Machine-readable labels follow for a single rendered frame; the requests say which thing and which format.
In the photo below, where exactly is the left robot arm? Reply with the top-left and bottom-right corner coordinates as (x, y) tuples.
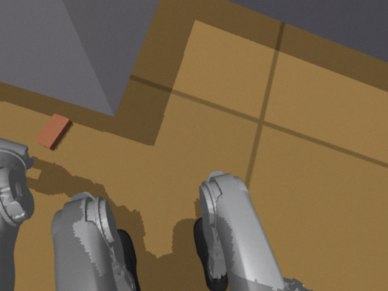
(0, 138), (35, 291)

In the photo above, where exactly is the right robot foot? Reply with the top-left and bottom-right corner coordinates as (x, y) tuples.
(193, 218), (228, 291)

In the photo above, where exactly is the small box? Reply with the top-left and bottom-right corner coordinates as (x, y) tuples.
(35, 112), (73, 150)

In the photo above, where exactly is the left robot foot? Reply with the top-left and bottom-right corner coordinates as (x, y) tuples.
(117, 229), (141, 291)

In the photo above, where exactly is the right robot hand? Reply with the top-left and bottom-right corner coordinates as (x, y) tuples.
(284, 278), (313, 291)

